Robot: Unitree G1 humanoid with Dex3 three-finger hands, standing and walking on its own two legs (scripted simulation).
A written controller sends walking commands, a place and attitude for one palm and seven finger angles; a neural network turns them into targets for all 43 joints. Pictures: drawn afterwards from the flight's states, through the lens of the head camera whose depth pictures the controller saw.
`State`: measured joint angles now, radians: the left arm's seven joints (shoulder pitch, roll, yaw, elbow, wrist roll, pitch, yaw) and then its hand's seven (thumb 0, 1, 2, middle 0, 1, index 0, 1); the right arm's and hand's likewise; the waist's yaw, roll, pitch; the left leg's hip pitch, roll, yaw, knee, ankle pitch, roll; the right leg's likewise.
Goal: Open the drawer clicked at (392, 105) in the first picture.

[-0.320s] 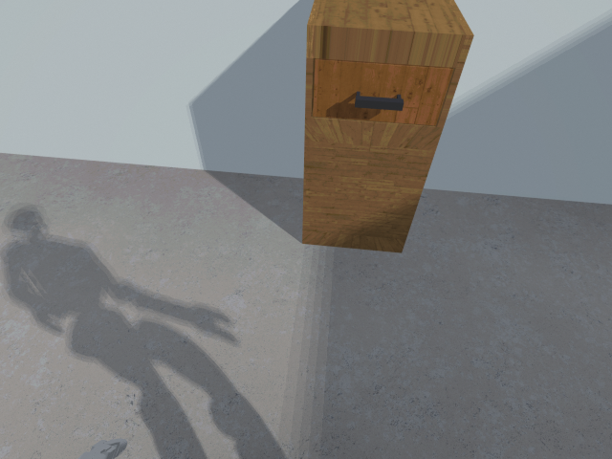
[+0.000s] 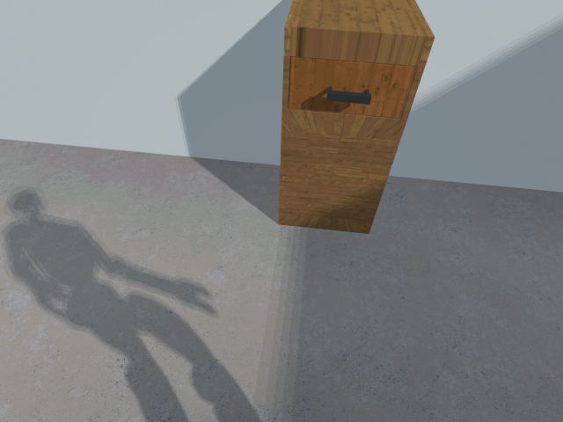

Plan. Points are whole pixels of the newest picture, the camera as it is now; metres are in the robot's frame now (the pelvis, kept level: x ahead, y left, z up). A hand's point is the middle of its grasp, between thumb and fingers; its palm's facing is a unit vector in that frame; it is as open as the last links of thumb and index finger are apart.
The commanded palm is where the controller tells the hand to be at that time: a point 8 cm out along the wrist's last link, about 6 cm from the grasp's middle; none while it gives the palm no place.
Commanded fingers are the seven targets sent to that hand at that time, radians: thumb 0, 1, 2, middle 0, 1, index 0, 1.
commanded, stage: stand and wait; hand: left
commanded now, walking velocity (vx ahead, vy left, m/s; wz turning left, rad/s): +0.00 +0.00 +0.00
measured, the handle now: (348, 93) +1.09 -0.15 -0.06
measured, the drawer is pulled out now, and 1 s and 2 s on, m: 0.00 0.00 0.00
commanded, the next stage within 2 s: look at it before walking up in 0.52 s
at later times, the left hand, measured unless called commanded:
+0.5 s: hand out of the picture +0.06 +0.23 -0.15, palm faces -0.04 -0.94 -0.33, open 7.3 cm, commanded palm none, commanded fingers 0.00 0.90 0.90 -0.20 -0.30 -0.20 -0.30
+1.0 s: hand out of the picture +0.08 +0.23 -0.15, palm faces -0.05 -0.94 -0.33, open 7.3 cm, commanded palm none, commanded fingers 0.00 0.90 0.90 -0.20 -0.30 -0.20 -0.30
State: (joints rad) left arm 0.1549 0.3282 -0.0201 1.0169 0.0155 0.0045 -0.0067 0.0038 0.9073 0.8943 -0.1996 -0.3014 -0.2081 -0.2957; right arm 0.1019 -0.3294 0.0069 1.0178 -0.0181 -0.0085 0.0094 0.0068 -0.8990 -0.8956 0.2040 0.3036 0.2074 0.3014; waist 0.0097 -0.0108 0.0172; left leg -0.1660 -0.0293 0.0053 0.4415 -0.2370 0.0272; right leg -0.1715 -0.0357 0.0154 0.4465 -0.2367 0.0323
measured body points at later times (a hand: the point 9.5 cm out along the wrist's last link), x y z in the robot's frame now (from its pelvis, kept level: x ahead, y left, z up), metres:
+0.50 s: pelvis -0.01 -0.01 +0.00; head -0.01 -0.01 +0.45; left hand +0.06 +0.28 -0.13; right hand +0.06 -0.31 -0.13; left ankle +0.00 +0.10 -0.74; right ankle +0.00 -0.14 -0.74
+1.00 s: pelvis +0.00 -0.02 +0.00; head +0.00 -0.02 +0.45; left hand +0.08 +0.28 -0.13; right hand +0.08 -0.31 -0.13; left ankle +0.00 +0.10 -0.74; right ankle +0.00 -0.14 -0.74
